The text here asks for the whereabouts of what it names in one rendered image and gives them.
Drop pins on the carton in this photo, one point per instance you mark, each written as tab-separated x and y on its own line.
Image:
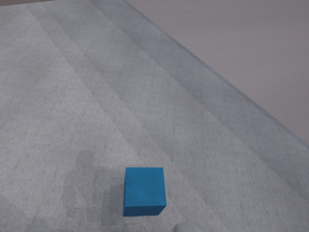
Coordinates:
144	191

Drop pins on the right robot thigh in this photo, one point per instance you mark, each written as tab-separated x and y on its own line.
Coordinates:
185	226

